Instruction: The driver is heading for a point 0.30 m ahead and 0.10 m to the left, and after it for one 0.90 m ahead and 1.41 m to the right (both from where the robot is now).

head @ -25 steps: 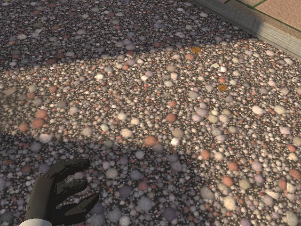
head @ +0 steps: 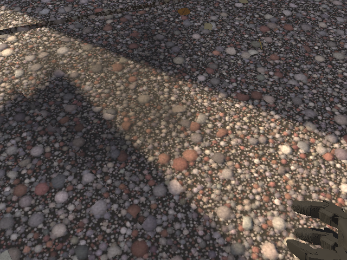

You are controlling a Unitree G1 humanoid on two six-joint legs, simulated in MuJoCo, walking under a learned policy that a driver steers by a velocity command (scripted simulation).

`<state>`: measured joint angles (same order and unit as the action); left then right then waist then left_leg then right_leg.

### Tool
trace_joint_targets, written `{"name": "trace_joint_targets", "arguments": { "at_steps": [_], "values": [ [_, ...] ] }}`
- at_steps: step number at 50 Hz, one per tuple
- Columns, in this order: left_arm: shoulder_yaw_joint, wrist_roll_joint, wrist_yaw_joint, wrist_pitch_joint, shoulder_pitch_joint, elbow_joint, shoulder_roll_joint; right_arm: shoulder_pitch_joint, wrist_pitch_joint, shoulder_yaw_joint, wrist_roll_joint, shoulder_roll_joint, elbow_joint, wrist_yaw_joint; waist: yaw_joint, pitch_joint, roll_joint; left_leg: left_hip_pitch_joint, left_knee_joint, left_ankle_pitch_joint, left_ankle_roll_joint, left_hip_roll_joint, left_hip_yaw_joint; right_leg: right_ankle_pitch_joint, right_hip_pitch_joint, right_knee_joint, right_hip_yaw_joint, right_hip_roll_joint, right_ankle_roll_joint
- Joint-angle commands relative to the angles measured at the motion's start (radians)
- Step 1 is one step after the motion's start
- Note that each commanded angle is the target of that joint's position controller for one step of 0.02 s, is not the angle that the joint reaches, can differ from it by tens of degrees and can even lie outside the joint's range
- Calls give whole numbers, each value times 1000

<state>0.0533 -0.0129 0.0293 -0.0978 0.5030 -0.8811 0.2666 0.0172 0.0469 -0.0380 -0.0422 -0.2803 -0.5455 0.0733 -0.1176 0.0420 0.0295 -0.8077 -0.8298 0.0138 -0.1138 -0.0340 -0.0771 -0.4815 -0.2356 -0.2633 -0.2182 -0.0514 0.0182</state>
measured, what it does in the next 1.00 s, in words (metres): goes down, turning right: left foot, then right foot 0.03 m lower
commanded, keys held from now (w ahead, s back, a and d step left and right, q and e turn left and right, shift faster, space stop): w+q+shift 0.08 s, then w+e+shift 0.92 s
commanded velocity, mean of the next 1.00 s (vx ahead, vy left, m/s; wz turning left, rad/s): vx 1.00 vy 0.00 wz -0.37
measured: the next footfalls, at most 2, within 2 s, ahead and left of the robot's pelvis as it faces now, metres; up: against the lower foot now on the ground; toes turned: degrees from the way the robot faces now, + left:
left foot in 0.06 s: +0.25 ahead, +0.05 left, +0.00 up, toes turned +7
right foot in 0.52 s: +0.72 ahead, -0.09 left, -0.03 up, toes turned -3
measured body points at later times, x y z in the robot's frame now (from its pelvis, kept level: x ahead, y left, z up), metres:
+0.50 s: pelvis +0.48 -0.02 -0.02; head +0.51 -0.02 +0.43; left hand +0.69 +0.21 -0.10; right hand +0.49 -0.30 -0.14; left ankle +0.21 +0.05 -0.70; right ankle +0.69 -0.11 -0.72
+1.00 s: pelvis +0.98 -0.05 -0.03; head +1.01 -0.06 +0.42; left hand +1.16 +0.19 -0.15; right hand +1.08 -0.38 -0.08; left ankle +1.14 +0.03 -0.74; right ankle +0.75 -0.08 -0.64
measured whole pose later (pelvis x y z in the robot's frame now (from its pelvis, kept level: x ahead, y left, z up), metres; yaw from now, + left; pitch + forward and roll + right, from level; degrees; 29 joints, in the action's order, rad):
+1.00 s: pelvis +0.98 -0.05 -0.03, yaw -28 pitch +1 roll +2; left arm 0.06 0.05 0.01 -0.04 0.38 -0.74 0.33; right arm -0.08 0.13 -0.03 -0.01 -0.28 -0.56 0.00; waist -0.05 0.04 -0.05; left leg -0.50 -0.66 -0.19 0.05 0.03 0.05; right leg -0.47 0.21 -1.21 0.20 -0.10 -0.07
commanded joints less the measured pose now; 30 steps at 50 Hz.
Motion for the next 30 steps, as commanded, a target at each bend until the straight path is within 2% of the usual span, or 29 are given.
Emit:
{"name": "trace_joint_targets", "arguments": {
  "at_steps": [1,2,3,4,5,6,7,8,9,10,12,13,14,15,17,19,21,22,23,24,25,26,27,28,29,30],
  "values": [
    [55,3,41,3,-77,89,269,-101,6,-59,-8,-133,51,11,210,-50,-202,449,39,-84,-55,138,-119,1753,232,-291,38,271,44],
    [59,-2,42,6,-162,124,278,-368,-5,-100,-13,-206,-23,-2,349,-153,-210,759,46,-110,-108,128,-55,1792,381,-570,66,280,37],
    [53,5,35,-6,-270,162,252,-629,-11,-121,-16,-246,-107,-22,471,-180,-60,1065,222,25,-179,45,87,1064,617,-1048,49,145,38],
    [-1,-19,14,-49,-185,226,65,-545,-7,-102,8,-262,-105,-30,276,-218,278,1282,168,8,-260,-60,412,-76,996,-1399,167,-2,26],
    [-20,48,-12,-93,-123,277,82,-481,6,-88,37,-229,-57,-43,228,-427,233,1364,409,-525,-423,-258,864,-74,1176,-1424,385,28,-10],
    [-9,79,-23,-104,-217,269,153,-478,21,-78,41,-152,-65,-51,252,-298,16,1199,567,-661,-340,-244,869,61,1153,-1253,372,81,-58],
    [-4,81,-22,-94,-234,267,154,-378,35,-64,43,-128,-64,-48,170,-120,-105,958,610,-573,-296,-231,774,123,1110,-1133,345,116,-60],
    [-4,57,-15,-68,-201,231,134,-293,50,-49,46,-92,-58,-44,113,-70,-153,793,614,-487,-271,-200,680,153,1016,-1081,347,165,-46],
    [-2,46,-17,-38,-156,209,130,-238,59,-40,56,-74,-57,-43,69,-33,-116,641,611,-405,-253,-171,588,177,933,-1033,348,204,-31],
    [1,43,-20,-10,-147,195,128,-217,64,-29,53,-45,-71,-41,45,12,-88,511,624,-339,-223,-137,477,178,877,-971,341,238,-18],
    [-9,32,-16,10,-219,216,95,-237,82,-31,53,-59,-109,-47,62,69,-56,371,648,-199,-172,-68,275,356,841,-808,315,240,3],
    [-17,16,-19,8,-262,227,78,-251,91,-33,50,-70,-127,-54,82,83,-32,340,641,-131,-146,-29,180,498,816,-690,291,228,6],
    [-24,10,-26,0,-296,225,60,-265,98,-33,51,-77,-136,-61,107,74,-38,339,632,-109,-117,5,99,646,769,-580,268,207,1],
    [-31,14,-36,-8,-334,226,41,-294,107,-37,51,-93,-147,-65,139,56,-44,344,646,-129,-99,4,67,781,713,-503,246,182,-7],
    [-31,34,-54,-18,-409,242,46,-361,119,-36,37,-102,-178,-68,189,60,-52,451,667,-140,-69,-27,48,894,715,-399,238,151,-25],
    [-29,45,-74,-22,-489,272,57,-414,110,-35,29,-105,-207,-72,222,96,-43,636,644,-88,-35,-69,40,882,831,-308,241,135,-54],
    [-27,48,-105,-26,-535,295,65,-445,85,-36,36,-113,-227,-76,227,113,-27,823,592,28,-6,-118,29,835,942,-252,226,119,-90],
    [-24,46,-120,-29,-524,298,74,-433,71,-38,45,-126,-224,-81,210,95,-19,896,548,197,16,-130,13,791,943,-239,197,94,-106],
    [-16,44,-126,-26,-496,298,86,-418,59,-41,57,-148,-218,-87,184,52,0,953,487,473,35,-136,-3,705,901,-259,146,47,-120],
    [-4,44,-123,-16,-444,296,109,-405,45,-49,68,-179,-213,-95,142,0,44,994,403,797,50,-151,-11,577,831,-307,97,0,-140],
    [17,54,-112,0,-310,274,153,-371,31,-55,81,-202,-208,-102,53,-62,89,984,231,1011,65,-167,-19,467,705,-364,85,-20,-169],
    [48,60,-96,19,-60,215,222,-305,26,-56,93,-212,-191,-102,-76,-156,100,860,-44,1074,74,-164,-23,437,437,-404,123,-9,-206],
    [63,54,-77,35,141,159,269,-261,43,-44,85,-171,-174,-100,-172,-213,-55,550,-521,599,95,-60,-48,479,85,-411,231,56,-259],
    [62,23,-83,18,79,163,313,-451,82,19,54,26,-109,-72,28,-325,-468,8,-906,-606,172,118,115,227,-321,-349,797,273,-474],
    [63,22,-73,17,110,188,239,-347,118,15,4,-103,-70,-61,-62,-465,-269,-82,-837,-524,119,118,231,-110,-402,-76,1111,335,-489],
    [52,12,-61,9,58,201,190,-213,135,4,-14,-141,-34,-64,-55,-312,-113,-114,-707,-421,77,54,256,-107,-274,-20,1061,309,-411]
  ]
}}
Keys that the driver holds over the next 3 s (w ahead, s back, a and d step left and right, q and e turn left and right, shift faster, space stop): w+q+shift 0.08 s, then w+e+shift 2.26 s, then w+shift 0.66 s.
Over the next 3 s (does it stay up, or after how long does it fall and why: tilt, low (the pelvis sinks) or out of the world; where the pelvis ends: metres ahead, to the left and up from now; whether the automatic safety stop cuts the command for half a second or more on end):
stays up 1.42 -1.48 -0.02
